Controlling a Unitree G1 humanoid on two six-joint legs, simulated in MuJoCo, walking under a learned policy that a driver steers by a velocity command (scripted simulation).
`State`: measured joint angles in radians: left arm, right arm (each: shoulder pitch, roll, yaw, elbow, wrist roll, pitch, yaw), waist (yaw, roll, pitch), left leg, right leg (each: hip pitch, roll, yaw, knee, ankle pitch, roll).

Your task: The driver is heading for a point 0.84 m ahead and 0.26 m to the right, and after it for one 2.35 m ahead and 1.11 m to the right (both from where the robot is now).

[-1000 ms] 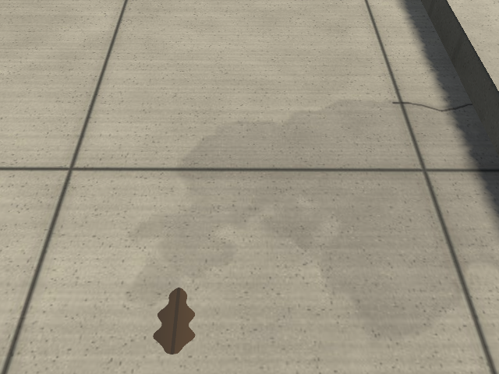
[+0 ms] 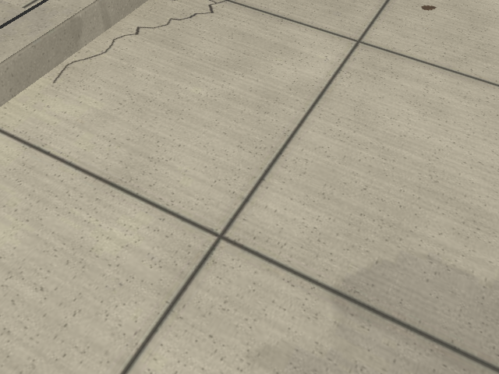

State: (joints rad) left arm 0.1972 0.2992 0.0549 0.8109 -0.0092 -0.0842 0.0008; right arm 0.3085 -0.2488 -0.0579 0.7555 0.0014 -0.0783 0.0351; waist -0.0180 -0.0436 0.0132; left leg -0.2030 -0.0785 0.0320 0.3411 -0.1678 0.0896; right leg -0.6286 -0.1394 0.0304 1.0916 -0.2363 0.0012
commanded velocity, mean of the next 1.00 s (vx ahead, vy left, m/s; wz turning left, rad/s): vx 0.50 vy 0.00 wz -0.37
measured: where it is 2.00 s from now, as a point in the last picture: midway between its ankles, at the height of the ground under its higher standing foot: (332, 265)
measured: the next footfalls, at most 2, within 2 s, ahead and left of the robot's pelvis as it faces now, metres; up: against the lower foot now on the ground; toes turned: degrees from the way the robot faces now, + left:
right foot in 0.34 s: +0.36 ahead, -0.16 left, +0.00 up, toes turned -6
left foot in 0.84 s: +0.66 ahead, -0.01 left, +0.00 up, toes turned -25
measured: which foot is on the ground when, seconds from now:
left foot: down 0.00-0.36, up 0.38-0.82, down 0.84-1.00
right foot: up 0.00-0.32, down 0.34-0.84, up 0.86-1.00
